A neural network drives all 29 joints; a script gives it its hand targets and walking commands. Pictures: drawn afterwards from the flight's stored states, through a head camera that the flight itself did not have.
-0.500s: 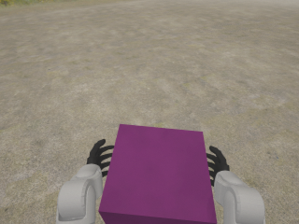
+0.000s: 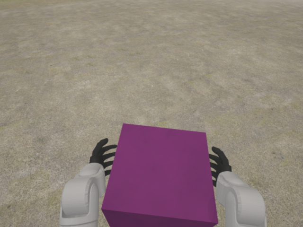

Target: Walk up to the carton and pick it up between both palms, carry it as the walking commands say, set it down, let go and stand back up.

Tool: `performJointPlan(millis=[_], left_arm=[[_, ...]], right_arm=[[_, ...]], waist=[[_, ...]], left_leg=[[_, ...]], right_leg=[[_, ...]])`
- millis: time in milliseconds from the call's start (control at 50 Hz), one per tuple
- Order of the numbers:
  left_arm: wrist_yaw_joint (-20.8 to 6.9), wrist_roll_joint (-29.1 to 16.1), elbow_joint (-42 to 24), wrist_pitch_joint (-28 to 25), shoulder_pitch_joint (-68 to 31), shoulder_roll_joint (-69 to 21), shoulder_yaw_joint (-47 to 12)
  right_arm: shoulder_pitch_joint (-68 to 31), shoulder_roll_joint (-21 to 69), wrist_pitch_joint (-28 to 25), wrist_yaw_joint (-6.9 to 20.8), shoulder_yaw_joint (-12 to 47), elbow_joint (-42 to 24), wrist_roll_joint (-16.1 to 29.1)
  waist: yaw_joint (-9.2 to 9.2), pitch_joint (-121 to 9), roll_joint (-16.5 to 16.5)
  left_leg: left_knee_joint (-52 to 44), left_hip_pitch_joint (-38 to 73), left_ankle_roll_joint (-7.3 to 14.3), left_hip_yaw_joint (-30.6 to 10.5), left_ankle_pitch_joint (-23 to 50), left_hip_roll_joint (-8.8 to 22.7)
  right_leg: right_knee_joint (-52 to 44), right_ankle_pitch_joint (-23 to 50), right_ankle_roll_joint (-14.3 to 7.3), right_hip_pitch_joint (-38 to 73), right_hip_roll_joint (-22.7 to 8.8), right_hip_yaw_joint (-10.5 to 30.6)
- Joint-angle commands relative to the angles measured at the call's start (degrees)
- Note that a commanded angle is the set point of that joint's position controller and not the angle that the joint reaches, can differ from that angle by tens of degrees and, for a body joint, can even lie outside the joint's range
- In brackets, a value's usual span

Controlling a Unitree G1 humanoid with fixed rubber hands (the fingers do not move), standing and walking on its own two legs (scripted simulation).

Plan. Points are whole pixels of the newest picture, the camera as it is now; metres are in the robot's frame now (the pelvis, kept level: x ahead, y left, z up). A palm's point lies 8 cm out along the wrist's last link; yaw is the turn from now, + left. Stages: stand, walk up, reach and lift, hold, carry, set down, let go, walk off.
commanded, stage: carry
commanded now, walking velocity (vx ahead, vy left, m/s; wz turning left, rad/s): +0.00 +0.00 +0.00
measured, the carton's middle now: (157, 186) +0.24 +0.00 +0.01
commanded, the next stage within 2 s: none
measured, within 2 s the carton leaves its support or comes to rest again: neither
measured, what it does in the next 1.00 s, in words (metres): stands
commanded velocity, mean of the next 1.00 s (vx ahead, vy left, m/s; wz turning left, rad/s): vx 0.00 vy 0.00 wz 0.00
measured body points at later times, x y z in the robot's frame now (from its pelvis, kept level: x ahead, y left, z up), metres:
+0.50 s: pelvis +0.00 +0.00 +0.00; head -0.03 -0.01 +0.45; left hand +0.28 +0.15 +0.07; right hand +0.27 -0.16 +0.05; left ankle +0.08 +0.11 -0.73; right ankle +0.01 -0.12 -0.73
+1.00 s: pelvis +0.01 +0.00 +0.00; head -0.02 +0.00 +0.45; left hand +0.28 +0.15 +0.06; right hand +0.27 -0.15 +0.05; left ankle +0.08 +0.11 -0.73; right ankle +0.01 -0.12 -0.73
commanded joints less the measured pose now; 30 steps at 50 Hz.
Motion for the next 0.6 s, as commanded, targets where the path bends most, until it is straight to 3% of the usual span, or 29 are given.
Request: performJointPlan(millis=[0, 20, 40, 60, 80, 100, 140, 160, 200, 220, 240, 260, 300, 320, 340, 360, 380, 400, 420, 440, 460, 480, 500, 540, 580], left_arm=[[-7.93, -13.32, -4.07, -5.18, -26.77, -44.3, -32.07], [-7.94, -15.62, -7.69, -5.05, -27.5, -48.36, -35.05], [-7.98, -11.07, 1.33, -6.8, -26.32, -43.23, -29.72], [-7.93, -14.02, -5.9, -6.66, -29.91, -47.25, -34.17], [-7.71, -8.5, 7.23, -7.88, -26.06, -39.08, -26.78], [-7.67, -9.42, 4.06, -8.93, -24.62, -41.27, -28.49], [-7.99, -12.72, -2.84, -10.28, -28.72, -45.9, -31.9], [-7.94, -14.81, -7.36, -9.84, -28.18, -48.33, -34.31], [-7.55, -14.36, -5.34, -8.06, -25.49, -47.25, -34.41], [-7.83, -13.08, -3.11, -8.87, -27.0, -45.23, -32.14], [-7.68, -7.38, 9.99, -9.17, -24.51, -37.71, -24.73], [-7.38, -9.2, 4.77, -9.64, -24.96, -39.32, -26.93], [-7.53, -9.87, 2.15, -10.23, -25.43, -41.03, -27.85], [-7.45, -13.48, -4.9, -10.24, -27.37, -45.6, -31.75], [-7.66, -10.25, 2.07, -10.74, -26.18, -41.49, -27.18], [-7.53, -9.95, 3.3, -10.87, -26.5, -40.89, -26.99], [-7.6, -11.62, -0.1, -10.53, -26.43, -44.42, -29.88], [-7.61, -10.3, 2.58, -11.19, -26.87, -41.82, -28.56], [-7.75, -8.34, 8.1, -11.33, -24.16, -40.16, -25.83], [-7.3, -10.73, 0.51, -11.45, -27.26, -42.66, -29.47], [-7.56, -8.73, 4.37, -12.37, -25.48, -40.35, -26.04], [-7.67, -11.33, -0.77, -12.26, -26.68, -43.41, -29.07], [-7.21, -11.08, 0.03, -11.42, -26.28, -42.55, -28.05], [-7.16, -11.06, -0.82, -11.25, -26.58, -43.62, -29.32], [-6.97, -11.26, -0.91, -11.38, -27.36, -42.15, -29.9]], right_arm=[[-29.79, 43.81, -6.56, 7.83, 31.46, -4.21, 14.81], [-32.42, 46.02, -7.0, 7.56, 33.88, -10.87, 16.85], [-30.17, 42.25, -8.17, 8.05, 29.31, 0.57, 13.29], [-32.21, 45.39, -8.19, 7.88, 32.03, -5.87, 15.21], [-25.87, 37.7, -9.34, 7.82, 23.49, 8.95, 8.94], [-27.79, 40.0, -10.47, 7.93, 26.71, 3.83, 11.25], [-31.69, 45.02, -11.87, 8.15, 30.86, -2.49, 14.74], [-30.87, 46.8, -11.62, 7.76, 33.06, -7.87, 16.19], [-27.36, 45.6, -9.91, 7.36, 32.8, -4.98, 15.27], [-30.47, 43.91, -10.84, 7.12, 31.1, -4.37, 13.84], [-28.41, 36.53, -10.97, 6.93, 24.35, 8.45, 8.72], [-30.04, 37.52, -11.43, 6.76, 26.79, 1.86, 10.68], [-30.04, 40.83, -11.59, 7.01, 29.23, 1.1, 12.3], [-32.29, 44.07, -11.82, 6.72, 32.39, -7.39, 15.27], [-31.38, 40.46, -12.02, 7.02, 28.98, -0.89, 12.57], [-30.96, 40.23, -12.25, 6.87, 27.62, 1.62, 11.9], [-31.47, 42.53, -12.06, 6.78, 30.48, -3.28, 13.17], [-29.19, 40.8, -12.74, 6.89, 27.17, 2.22, 11.17], [-29.25, 38.49, -13.37, 7.04, 25.35, 5.34, 9.82], [-29.34, 42.08, -12.66, 6.97, 28.63, 1.39, 12.08], [-32.36, 39.76, -13.75, 7.34, 27.75, 1.38, 11.78], [-32.38, 42.8, -13.51, 6.91, 30.69, -3.11, 13.47], [-31.59, 41.95, -12.76, 6.51, 29.73, -2.6, 13.6], [-31.1, 42.54, -12.73, 6.65, 29.64, -2.22, 13.53], [-27.51, 41.38, -12.71, 6.66, 27.29, 1.82, 11.64]], waist=[[0.01, -9.48, -3.01], [0.04, -10.47, 0.55], [-0.1, -9.85, -0.49], [0.03, -6.98, 2.1], [0.1, -8.56, 1.83], [0.13, -11.35, 2.53], [0.14, -11.84, 2.71], [0.06, -13.24, 1.6], [-0.1, -12.34, 1.23], [-0.06, -13.62, -2.63], [-0.08, -9.35, -2.05], [-0.07, -9.44, -1.84], [-0.07, -6.99, -3.12], [-0.25, -7.37, -1.2], [-0.22, -9.79, -3.49], [-0.13, -10.47, -1.39], [-0.15, -10.12, -0.19], [-0.14, -11.54, 2.48], [0.12, -10.54, 2.59], [-0.02, -9.72, 0.07], [-0.14, -10.34, -4.27], [-0.14, -9.82, -5.1], [-0.22, -8.72, -3.55], [-0.24, -10.14, 1.75], [-0.05, -10.15, 4.07]], left_leg=[[-3.97, 8.88, 0.38, -6.25, -1.77, 6.15], [-3.52, 9.5, 0.21, -5.49, -2.11, 5.88], [-5.85, 8.19, 0.05, -6.99, -3.52, 6.75], [-6.11, 6.0, 0.56, -7.33, -3.45, 7.24], [-6.15, 5.97, 0.61, -7.56, -5.36, 6.87], [-6.1, 9.14, 0.57, -8.13, -4.67, 7.48], [-3.68, 10.42, 0.26, -6.59, 0.25, 7.02], [-3.41, 10.08, 0.96, -6.77, 0.61, 7.18], [-2.79, 8.54, 0.68, -6.31, -1.27, 6.23], [-1.38, 9.44, 0.82, -5.41, 1.93, 6.19], [-1.89, 7.53, 0.45, -4.76, -1.92, 5.65], [-1.76, 8.53, 0.9, -4.89, -1.93, 5.83], [-1.62, 7.76, -0.05, -4.35, -2.92, 4.99], [-2.31, 7.92, 0.05, -5.4, -2.26, 5.63], [-1.72, 9.47, 0.13, -5.25, 1.45, 6.06], [-1.19, 10.36, 0.22, -4.88, 1.47, 6.02], [-1.65, 10.24, 0.48, -5.09, 2.37, 6.58], [-4.0, 9.63, 0.46, -6.63, -0.6, 6.98], [-3.82, 9.3, 1.13, -6.63, 0.4, 7.41], [-1.98, 9.45, 0.89, -5.81, 3.09, 7.14], [-0.74, 9.93, 0.68, -5.65, 1.56, 6.28], [-0.15, 9.82, 0.02, -4.57, 2.47, 6.27], [-0.69, 8.29, -0.24, -4.34, -1.99, 5.02], [-1.86, 11.09, 0.18, -5.06, 0.85, 5.97], [-3.26, 10.34, 0.8, -6.89, 4.8, 7.4]], right_leg=[[-6.88, -0.45, -2.23, -1.05, -5.18, 5.25], [-6.6, -2.09, -2.15, -1.43, -5.36, 5.37], [-5.44, -2.65, -1.8, 0.25, -4.61, 3.84], [-4.66, -1.16, -1.6, -0.33, -4.23, 3.69], [-4.02, -1.88, -1.89, 0.43, -4.12, 3.32], [-3.79, -1.18, -1.84, 1.31, -3.41, 3.19], [-4.49, 1.34, -2.39, 0.66, -5.05, 4.77], [-4.78, 0.66, -2.83, 1.18, -4.88, 5.55], [-5.28, -0.29, -1.77, 1.34, -5.05, 4.65], [-5.42, 3.18, -1.78, 3.3, -5.71, 4.5], [-7.41, -0.2, -1.99, 0.84, -5.88, 5.29], [-8.01, -0.37, -2.03, 0.46, -5.67, 5.27], [-9.09, -1.11, -2.46, -0.64, -6.81, 6.29], [-8.83, -1.61, -2.68, -0.4, -6.43, 6.02], [-7.03, 1.14, -2.48, 0.73, -5.78, 4.64], [-7.18, 1.39, -2.34, 0.37, -5.74, 4.68], [-6.35, 2.21, -2.03, 0.68, -5.48, 4.08], [-4.72, -0.41, -2.01, 1.44, -4.54, 3.25], [-4.54, 0.76, -1.83, 2.37, -3.99, 3.15], [-5.9, 3.43, -2.08, 1.89, -4.92, 4.03], [-7.05, 2.05, -2.06, 1.89, -5.57, 4.57], [-6.76, 4.8, -2.11, 1.84, -5.97, 4.86], [-8.18, 0.54, -2.48, 0.53, -6.36, 5.88], [-7.28, -0.06, -2.59, -0.18, -6.16, 5.64], [-4.43, 1.2, -2.17, 1.27, -4.12, 4.02]])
